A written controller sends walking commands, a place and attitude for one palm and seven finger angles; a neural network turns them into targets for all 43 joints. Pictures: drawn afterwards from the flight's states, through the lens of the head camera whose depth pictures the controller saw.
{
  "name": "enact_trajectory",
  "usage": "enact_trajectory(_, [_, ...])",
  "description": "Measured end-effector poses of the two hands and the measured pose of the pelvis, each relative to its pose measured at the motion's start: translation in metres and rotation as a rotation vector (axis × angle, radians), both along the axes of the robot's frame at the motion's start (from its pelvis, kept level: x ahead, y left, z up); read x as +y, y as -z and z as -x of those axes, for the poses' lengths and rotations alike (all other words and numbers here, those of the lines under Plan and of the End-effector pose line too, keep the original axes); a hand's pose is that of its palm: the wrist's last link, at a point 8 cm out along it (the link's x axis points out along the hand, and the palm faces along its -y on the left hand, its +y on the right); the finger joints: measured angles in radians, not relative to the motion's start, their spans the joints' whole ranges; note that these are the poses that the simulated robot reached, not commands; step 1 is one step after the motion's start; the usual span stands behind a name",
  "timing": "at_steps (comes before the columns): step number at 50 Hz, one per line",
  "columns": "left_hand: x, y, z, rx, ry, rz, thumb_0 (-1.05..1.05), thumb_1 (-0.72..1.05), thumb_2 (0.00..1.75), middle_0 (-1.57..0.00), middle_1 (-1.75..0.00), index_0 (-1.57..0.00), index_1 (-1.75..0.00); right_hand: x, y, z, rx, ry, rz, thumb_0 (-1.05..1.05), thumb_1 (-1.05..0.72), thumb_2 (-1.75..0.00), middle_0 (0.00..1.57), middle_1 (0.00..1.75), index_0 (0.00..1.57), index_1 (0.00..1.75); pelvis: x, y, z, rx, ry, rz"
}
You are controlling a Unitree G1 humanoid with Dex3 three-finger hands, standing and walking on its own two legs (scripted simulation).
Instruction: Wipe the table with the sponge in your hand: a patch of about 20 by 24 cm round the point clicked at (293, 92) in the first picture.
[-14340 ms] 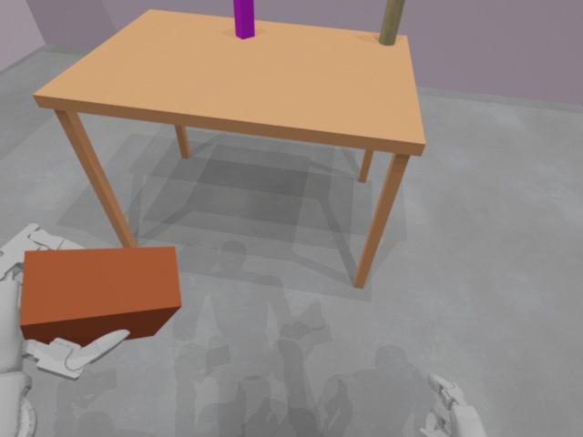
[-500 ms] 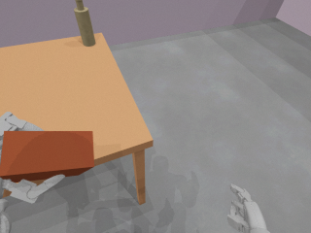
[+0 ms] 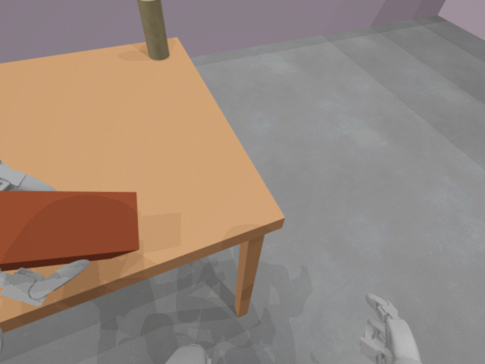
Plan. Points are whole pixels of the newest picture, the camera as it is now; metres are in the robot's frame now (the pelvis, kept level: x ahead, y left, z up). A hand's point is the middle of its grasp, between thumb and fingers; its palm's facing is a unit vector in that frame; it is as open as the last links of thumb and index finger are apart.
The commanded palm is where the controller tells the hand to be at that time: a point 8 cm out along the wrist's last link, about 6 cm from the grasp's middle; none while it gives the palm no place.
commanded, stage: shuffle to correct the standing spot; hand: left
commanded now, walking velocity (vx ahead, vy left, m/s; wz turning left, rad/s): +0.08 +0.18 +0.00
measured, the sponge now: (85, 231) +0.23 +0.21 +0.16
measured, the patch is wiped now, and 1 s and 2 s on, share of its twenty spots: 0.00 0.00 0.00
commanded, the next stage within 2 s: come to a stop and stand still in 0.18 s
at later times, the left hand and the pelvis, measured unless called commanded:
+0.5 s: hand out of the picture +0.25 +0.37 +0.19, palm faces +0.43 -0.83 -0.35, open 10.6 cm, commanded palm +0.18 +0.39 +0.21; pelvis +0.02 +0.11 +0.03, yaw +0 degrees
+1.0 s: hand out of the picture +0.28 +0.36 +0.19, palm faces +0.35 -0.86 -0.37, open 10.6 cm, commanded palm +0.20 +0.40 +0.21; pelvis +0.03 +0.13 +0.03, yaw -2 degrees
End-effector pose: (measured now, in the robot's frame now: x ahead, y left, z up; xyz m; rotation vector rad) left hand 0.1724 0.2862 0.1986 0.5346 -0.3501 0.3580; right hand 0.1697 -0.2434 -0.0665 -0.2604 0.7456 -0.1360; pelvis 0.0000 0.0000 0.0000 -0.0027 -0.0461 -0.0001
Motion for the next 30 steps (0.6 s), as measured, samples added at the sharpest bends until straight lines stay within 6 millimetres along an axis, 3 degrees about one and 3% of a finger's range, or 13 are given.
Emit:
enact_trajectory(5, [0.014, -0.004, -0.015, 0.022, -0.021, -0.014, -0.01, -0.54, 1.01, -0.68, -1.38, -0.68, -1.37, 0.037, 0.006, 0.006, -0.015, -0.032, -0.085, 0.01, -0.90, -0.90, 0.20, 0.30, 0.20, 0.30, 0.010, -0.004, 0.000, 0.006, 0.001, -0.018])
enact_trajectory(11, [0.019, -0.027, -0.015, 0.017, 0.069, 0.002, -0.01, -0.54, 1.01, -0.68, -1.38, -0.68, -1.37, 0.065, 0.003, 0.010, 0.060, -0.039, -0.100, 0.01, -0.90, -0.90, 0.21, 0.30, 0.20, 0.30, 0.043, -0.021, -0.010, 0.030, -0.020, 0.004])
enact_trajectory(15, [0.057, -0.026, -0.016, 0.050, 0.051, -0.054, -0.01, -0.54, 1.01, -0.68, -1.38, -0.68, -1.37, 0.077, -0.007, 0.006, 0.069, 0.003, -0.059, 0.01, -0.90, -0.90, 0.21, 0.30, 0.21, 0.30, 0.069, -0.024, -0.020, 0.049, -0.007, -0.012])
enact_trajectory(19, [0.103, -0.007, -0.023, 0.065, -0.014, -0.034, -0.01, -0.54, 1.01, -0.68, -1.38, -0.68, -1.37, 0.092, -0.005, -0.007, 0.020, 0.045, -0.009, 0.01, -0.90, -0.90, 0.21, 0.30, 0.20, 0.30, 0.097, -0.012, -0.021, 0.033, 0.000, -0.011])
enact_trajectory(22, [0.120, 0.005, -0.030, 0.086, -0.057, 0.049, -0.01, -0.54, 1.02, -0.68, -1.38, -0.68, -1.37, 0.114, -0.014, -0.013, 0.003, 0.031, -0.017, 0.01, -0.90, -0.90, 0.20, 0.30, 0.20, 0.30, 0.105, -0.018, -0.021, 0.024, 0.010, -0.021])
enact_trajectory(25, [0.118, 0.000, -0.033, 0.052, -0.041, 0.122, -0.01, -0.54, 1.02, -0.68, -1.38, -0.68, -1.37, 0.137, -0.027, -0.020, -0.027, -0.032, -0.032, 0.01, -0.90, -0.90, 0.20, 0.30, 0.20, 0.30, 0.109, -0.026, -0.022, 0.022, 0.004, -0.011])
enact_trajectory(30, [0.099, -0.032, -0.031, -0.046, 0.080, 0.085, -0.01, -0.54, 1.02, -0.68, -1.37, -0.68, -1.37, 0.164, -0.039, -0.037, -0.102, -0.100, -0.076, 0.01, -0.90, -0.90, 0.21, 0.30, 0.20, 0.30, 0.116, -0.030, -0.025, 0.019, 0.002, 0.005])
